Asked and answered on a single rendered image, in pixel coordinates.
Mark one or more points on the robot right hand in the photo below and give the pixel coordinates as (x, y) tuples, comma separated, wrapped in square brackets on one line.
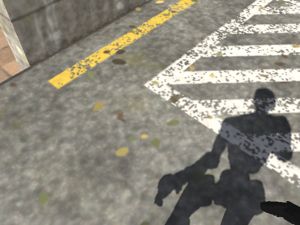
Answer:
[(287, 210)]

